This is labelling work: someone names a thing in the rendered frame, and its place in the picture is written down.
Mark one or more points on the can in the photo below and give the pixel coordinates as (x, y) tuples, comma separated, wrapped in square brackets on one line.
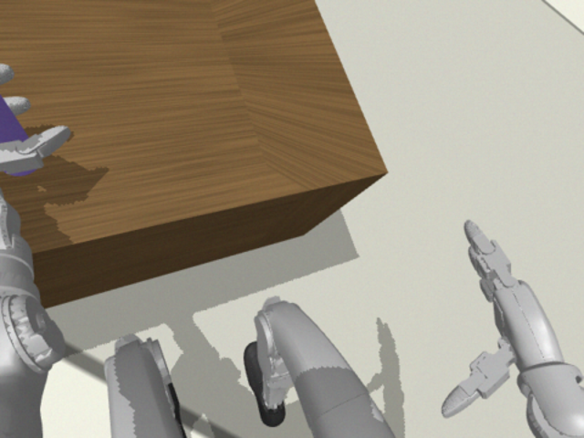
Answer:
[(11, 130)]

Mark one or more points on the right robot foot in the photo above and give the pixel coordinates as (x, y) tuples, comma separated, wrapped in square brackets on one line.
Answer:
[(271, 418)]

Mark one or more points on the left robot foot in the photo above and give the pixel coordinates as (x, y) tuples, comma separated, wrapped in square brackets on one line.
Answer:
[(177, 411)]

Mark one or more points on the right robot arm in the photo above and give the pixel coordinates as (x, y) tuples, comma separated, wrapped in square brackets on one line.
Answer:
[(555, 401)]

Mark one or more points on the left robot arm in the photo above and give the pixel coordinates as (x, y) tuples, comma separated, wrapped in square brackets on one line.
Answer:
[(30, 342)]

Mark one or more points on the left robot hand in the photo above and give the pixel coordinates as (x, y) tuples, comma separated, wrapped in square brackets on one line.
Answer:
[(18, 156)]

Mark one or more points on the right robot hand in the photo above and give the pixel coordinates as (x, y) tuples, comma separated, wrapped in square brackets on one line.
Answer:
[(527, 337)]

